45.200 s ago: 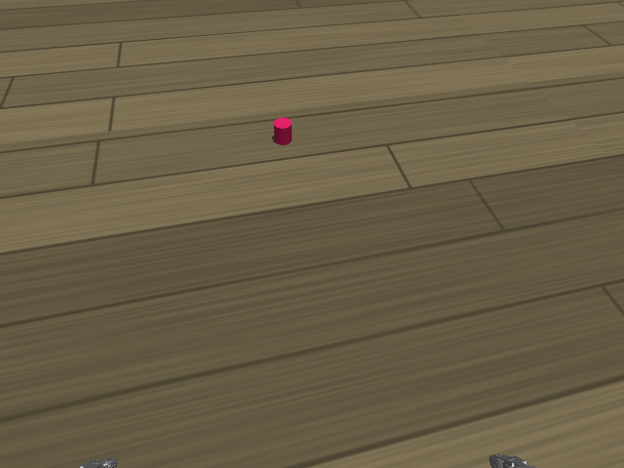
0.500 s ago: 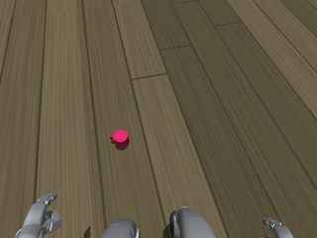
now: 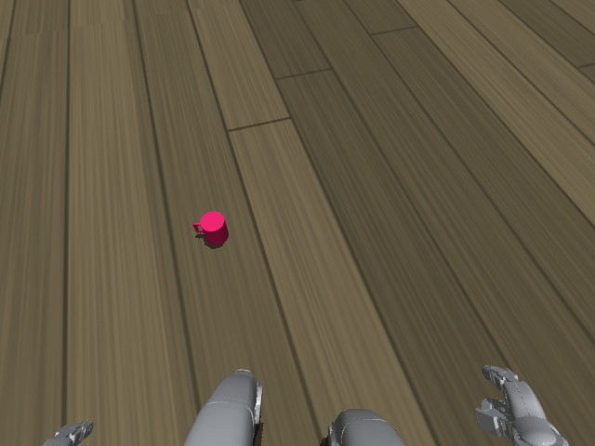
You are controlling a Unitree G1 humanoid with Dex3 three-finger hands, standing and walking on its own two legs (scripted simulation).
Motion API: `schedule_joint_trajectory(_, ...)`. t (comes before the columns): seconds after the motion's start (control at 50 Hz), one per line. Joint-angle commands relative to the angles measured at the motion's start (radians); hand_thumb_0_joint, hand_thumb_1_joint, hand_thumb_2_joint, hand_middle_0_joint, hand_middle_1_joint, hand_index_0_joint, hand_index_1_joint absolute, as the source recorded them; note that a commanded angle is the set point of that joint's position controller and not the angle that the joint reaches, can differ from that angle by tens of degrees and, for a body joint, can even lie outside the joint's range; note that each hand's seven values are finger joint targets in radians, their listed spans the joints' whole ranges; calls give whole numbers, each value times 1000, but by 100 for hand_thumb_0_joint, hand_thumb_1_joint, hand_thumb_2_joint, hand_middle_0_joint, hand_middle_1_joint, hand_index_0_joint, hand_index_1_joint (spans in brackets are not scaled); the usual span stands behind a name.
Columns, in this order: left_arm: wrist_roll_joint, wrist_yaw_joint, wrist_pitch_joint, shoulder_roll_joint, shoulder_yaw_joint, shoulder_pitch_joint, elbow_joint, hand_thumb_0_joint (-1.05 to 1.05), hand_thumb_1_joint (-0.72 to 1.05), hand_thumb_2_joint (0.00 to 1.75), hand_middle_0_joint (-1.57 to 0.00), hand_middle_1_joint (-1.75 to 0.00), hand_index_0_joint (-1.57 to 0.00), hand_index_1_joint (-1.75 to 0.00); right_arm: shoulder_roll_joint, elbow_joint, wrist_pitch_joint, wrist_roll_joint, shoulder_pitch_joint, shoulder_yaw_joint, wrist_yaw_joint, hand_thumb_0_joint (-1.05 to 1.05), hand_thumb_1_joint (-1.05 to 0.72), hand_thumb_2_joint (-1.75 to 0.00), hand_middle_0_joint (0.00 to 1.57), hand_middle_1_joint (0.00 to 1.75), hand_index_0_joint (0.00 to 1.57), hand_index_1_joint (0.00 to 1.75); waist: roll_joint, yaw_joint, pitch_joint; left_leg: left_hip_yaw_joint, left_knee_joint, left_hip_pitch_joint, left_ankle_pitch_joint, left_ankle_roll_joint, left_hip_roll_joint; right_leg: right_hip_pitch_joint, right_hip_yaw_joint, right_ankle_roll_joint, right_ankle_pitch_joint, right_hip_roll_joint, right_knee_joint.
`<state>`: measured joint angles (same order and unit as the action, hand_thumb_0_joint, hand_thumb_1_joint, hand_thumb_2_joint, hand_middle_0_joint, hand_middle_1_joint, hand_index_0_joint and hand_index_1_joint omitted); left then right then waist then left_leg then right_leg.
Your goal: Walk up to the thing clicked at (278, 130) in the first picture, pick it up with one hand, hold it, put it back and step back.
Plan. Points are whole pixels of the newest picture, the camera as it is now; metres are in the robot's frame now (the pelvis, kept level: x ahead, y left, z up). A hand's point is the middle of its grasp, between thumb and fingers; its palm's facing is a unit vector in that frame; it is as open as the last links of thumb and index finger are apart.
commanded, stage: step back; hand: left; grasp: from above
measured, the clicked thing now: (210, 228) +0.80 +0.32 -0.70
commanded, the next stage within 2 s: stand in 1.72 s
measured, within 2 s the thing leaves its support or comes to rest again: neither
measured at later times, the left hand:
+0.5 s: hand out of the picture -0.08 +0.25 -0.14, palm faces +0.05 -0.92 -0.38, open 7.4 cm
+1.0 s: hand out of the picture -0.23 +0.24 -0.13, palm faces +0.09 -0.91 -0.40, open 7.4 cm
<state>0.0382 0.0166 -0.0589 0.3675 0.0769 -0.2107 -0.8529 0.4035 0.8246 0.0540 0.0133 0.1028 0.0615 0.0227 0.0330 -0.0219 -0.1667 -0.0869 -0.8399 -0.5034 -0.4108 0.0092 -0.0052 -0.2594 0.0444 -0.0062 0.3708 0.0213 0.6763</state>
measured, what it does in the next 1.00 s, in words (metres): walks backwards: left foot, then right foot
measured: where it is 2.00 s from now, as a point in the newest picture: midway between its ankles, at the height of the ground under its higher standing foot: outside the picture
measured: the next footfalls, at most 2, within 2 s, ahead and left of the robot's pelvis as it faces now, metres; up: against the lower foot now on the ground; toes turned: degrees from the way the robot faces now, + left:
left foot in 0.24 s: -0.07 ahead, +0.11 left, +0.00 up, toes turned +4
right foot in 0.58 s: -0.18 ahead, -0.16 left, +0.00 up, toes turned +6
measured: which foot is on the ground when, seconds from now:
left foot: up 0.00-0.22, down 0.24-0.60, up 0.62-0.86, down 0.88-1.00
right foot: down 0.00-0.26, up 0.28-0.56, down 0.58-1.00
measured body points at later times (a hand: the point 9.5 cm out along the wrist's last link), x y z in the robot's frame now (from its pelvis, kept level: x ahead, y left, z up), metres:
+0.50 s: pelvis -0.17 -0.02 +0.01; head -0.12 -0.01 +0.45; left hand -0.08 +0.30 -0.11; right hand -0.05 -0.33 -0.10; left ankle -0.11 +0.11 -0.72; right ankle -0.21 -0.16 -0.66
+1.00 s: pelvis -0.25 -0.04 +0.01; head -0.24 -0.04 +0.46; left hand -0.23 +0.29 -0.11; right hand -0.17 -0.34 -0.12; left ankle -0.25 +0.08 -0.72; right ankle -0.24 -0.16 -0.70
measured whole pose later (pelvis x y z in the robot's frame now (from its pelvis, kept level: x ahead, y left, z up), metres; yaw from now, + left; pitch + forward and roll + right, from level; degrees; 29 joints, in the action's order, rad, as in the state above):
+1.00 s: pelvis -0.25 -0.04 +0.01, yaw +6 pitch -3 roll +1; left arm 0.02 0.02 -0.02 0.41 0.06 -0.23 -0.97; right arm 0.35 0.99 -0.02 0.04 0.25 0.05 -0.02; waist -0.03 -0.01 -0.07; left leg -0.03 -0.55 -0.24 -0.28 -0.03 -0.04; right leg -0.32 0.03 -0.02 0.49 -0.02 0.79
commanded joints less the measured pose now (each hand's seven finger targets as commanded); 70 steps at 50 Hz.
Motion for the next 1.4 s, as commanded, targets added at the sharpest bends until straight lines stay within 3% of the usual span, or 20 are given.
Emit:
schedule_joint_trajectory(0.0,4,-34,39,262,69,170,145,0,90,90,-20,-30,-20,-30,186,-41,-26,-15,77,49,14,0,-90,-90,20,30,20,30,-149,53,92,-81,-359,41,-47,-5,-114,-165,195,-179,-273,-249,-291)
schedule_joint_trajectory(0.14,9,-52,25,261,69,79,153,0,90,90,-20,-30,-20,-30,158,-42,-42,9,104,31,13,0,-90,-90,20,30,20,30,-256,-17,184,29,48,71,-122,5,-21,146,180,-192,-497,-299,-172)
schedule_joint_trajectory(0.2,-13,-40,5,253,51,82,152,0,90,90,-20,-30,-20,-30,155,15,-51,14,197,40,9,0,-90,-90,20,30,20,30,-186,19,231,107,440,254,177,-18,-38,119,111,-129,-471,-226,-33)
schedule_joint_trajectory(0.22,-14,-36,1,216,36,51,158,0,90,90,-20,-30,-20,-30,192,12,-53,23,188,54,10,0,-90,-90,20,30,20,30,-111,5,232,-28,459,339,246,-48,54,-11,92,-81,-322,-180,11)
schedule_joint_trajectory(0.26,-20,-49,1,221,50,147,179,0,90,90,-20,-30,-20,-30,373,-27,-51,29,134,86,-1,0,-90,-90,20,30,20,30,191,65,215,-446,506,227,527,-290,420,-177,29,-2,298,25,372)
schedule_joint_trajectory(0.38,-22,-38,-5,205,57,33,96,0,90,90,-20,-30,-20,-30,219,-47,-56,26,14,43,15,0,-90,-90,20,30,20,30,75,-18,163,-133,384,246,639,-239,252,-190,117,15,162,56,567)
schedule_joint_trajectory(0.48,-11,-22,28,189,39,46,87,0,90,90,-20,-30,-20,-30,248,-32,-48,31,89,62,8,0,-90,-90,20,30,20,30,149,47,251,-140,384,391,298,-225,249,-102,-3,14,157,-3,76)
schedule_joint_trajectory(0.54,0,-24,53,183,42,-96,-11,0,90,90,-20,-30,-20,-30,244,-29,-23,25,48,55,-2,0,-90,-90,20,30,20,30,124,-16,254,-79,283,245,192,-157,201,134,-44,-31,-30,18,-326)
schedule_joint_trajectory(0.6,17,-28,64,404,93,53,44,0,90,90,-20,-30,-20,-30,192,-47,-24,18,-25,47,8,0,-90,-90,20,30,20,30,-252,-46,84,-85,-126,46,-161,0,-10,-225,590,-266,359,-431,-464)
schedule_joint_trajectory(0.66,10,-35,83,285,66,134,50,0,90,90,-20,-30,-20,-30,180,14,-40,-1,43,39,-2,0,-90,-90,20,30,20,30,-140,15,60,-73,-187,21,-8,-7,-60,-111,268,-161,91,-251,-351)
schedule_joint_trajectory(0.78,11,-21,95,286,67,14,1,0,90,90,-20,-30,-20,-30,162,36,-73,22,20,28,-26,0,-90,-90,20,30,20,30,-214,-57,84,11,148,46,-82,7,-15,82,261,-167,196,-257,-342)
schedule_joint_trajectory(0.84,2,-12,74,271,38,66,10,0,90,90,-20,-30,-20,-30,163,92,-90,19,116,46,-26,0,-90,-90,20,30,20,30,-171,13,111,82,421,346,46,-21,-36,-71,160,-130,138,-217,-251)
schedule_joint_trajectory(0.9,-20,-15,71,230,28,114,3,0,90,90,-20,-30,-20,-30,307,97,-102,29,166,76,-23,0,-90,-90,20,30,20,30,95,65,126,-508,643,324,-404,-224,326,-250,-25,-19,210,-41,154)
schedule_joint_trajectory(0.92,-16,-13,75,254,33,100,3,0,90,90,-20,-30,-20,-30,296,85,-108,27,127,75,-24,0,-90,-90,20,30,20,30,49,43,93,-484,644,282,-378,-252,331,-223,20,-22,181,-62,210)
schedule_joint_trajectory(1.06,-9,-17,107,199,35,-29,-94,0,90,90,-20,-30,-20,-30,183,72,-79,13,35,38,-28,0,-90,-90,20,30,20,30,85,-33,146,-97,385,109,26,-103,131,204,-80,-24,-72,5,-254)
schedule_joint_trajectory(1.1,6,-31,117,310,61,-72,-100,0,90,90,-20,-30,-20,-30,102,49,-77,5,19,13,-24,0,-90,-90,20,30,20,30,-185,-66,151,-6,85,-104,-74,-31,-41,277,372,-118,151,-259,-414)
schedule_joint_trajectory(1.14,-3,-26,121,331,66,40,-57,0,90,90,-20,-30,-20,-30,179,82,-75,15,78,37,-13,0,-90,-90,20,30,20,30,-117,-18,54,-35,-68,-35,-140,-16,18,68,461,-245,246,-417,-450)
schedule_joint_trajectory(1.3,-19,-18,104,225,9,117,-49,0,90,90,-20,-30,-20,-30,130,153,-100,23,124,38,-20,0,-90,-90,20,30,20,30,-125,37,171,77,415,380,269,-23,14,-35,26,-81,-353,-190,-153)
schedule_joint_trajectory(1.34,-46,-19,90,165,-13,98,-54,0,90,90,-20,-30,-20,-30,202,130,-109,24,59,37,-10,0,-90,-90,20,30,20,30,61,8,207,-230,498,341,305,-117,245,-58,-44,-3,-108,-55,-33)
schedule_joint_trajectory(1.38,-39,-26,86,195,-6,99,-82,0,90,90,-20,-30,-20,-30,226,138,-105,16,9,34,-14,0,-90,-90,20,30,20,30,60,-4,187,-218,479,275,337,-171,276,39,-24,-16,41,-55,-104)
